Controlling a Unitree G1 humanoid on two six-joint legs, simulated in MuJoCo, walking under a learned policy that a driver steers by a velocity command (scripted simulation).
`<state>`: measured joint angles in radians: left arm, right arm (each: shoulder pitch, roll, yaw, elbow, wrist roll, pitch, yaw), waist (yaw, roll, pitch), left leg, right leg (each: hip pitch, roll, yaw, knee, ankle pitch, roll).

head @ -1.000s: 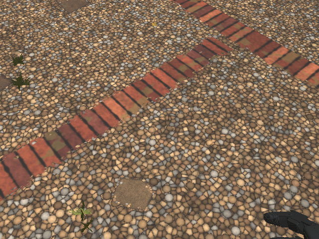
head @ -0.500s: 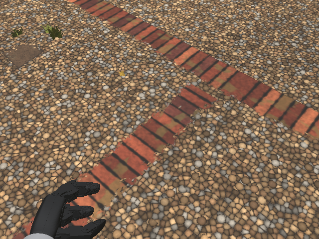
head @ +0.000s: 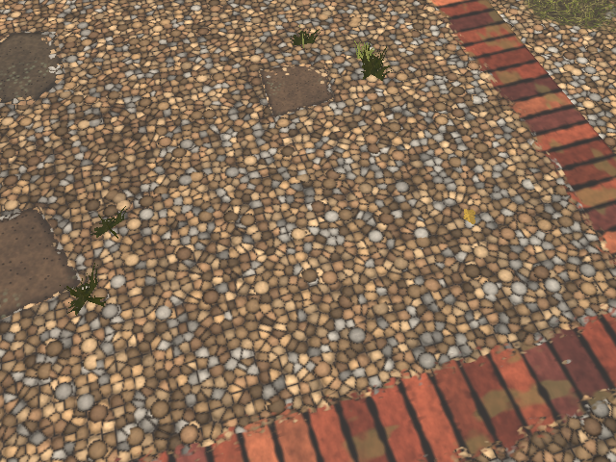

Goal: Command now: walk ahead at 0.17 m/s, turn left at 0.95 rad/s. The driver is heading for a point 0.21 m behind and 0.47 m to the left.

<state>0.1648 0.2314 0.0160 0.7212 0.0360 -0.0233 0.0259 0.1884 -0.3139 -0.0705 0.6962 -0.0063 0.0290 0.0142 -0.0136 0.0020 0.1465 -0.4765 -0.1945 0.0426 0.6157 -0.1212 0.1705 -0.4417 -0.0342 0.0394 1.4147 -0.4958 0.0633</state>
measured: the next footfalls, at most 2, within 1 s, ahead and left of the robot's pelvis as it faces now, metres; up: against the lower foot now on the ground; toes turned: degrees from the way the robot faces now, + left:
right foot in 0.38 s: +0.22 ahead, -0.16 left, +0.00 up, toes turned +32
left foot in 1.00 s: +0.31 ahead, +0.28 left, +0.00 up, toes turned +62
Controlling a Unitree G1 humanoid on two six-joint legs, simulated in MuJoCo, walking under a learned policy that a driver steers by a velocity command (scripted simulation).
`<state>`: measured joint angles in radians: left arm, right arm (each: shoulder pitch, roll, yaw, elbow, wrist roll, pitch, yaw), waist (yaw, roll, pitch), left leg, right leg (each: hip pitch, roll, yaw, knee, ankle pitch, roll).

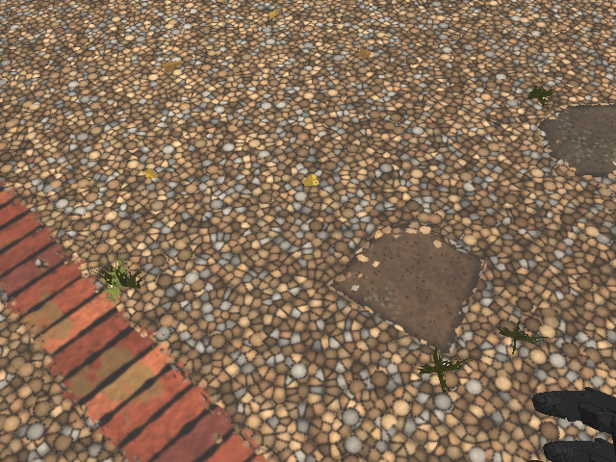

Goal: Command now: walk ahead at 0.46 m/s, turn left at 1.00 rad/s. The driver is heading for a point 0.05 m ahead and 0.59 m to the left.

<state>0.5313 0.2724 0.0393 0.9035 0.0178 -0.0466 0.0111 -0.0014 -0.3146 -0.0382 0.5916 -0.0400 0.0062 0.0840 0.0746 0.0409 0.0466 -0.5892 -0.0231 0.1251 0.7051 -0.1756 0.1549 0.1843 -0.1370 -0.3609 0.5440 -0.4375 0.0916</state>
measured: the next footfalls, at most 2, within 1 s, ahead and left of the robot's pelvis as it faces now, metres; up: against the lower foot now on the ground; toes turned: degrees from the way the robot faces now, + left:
right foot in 0.52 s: +0.43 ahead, +0.01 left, +0.00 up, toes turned +27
left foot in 0.98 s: +0.31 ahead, +0.16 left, +0.00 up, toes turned +36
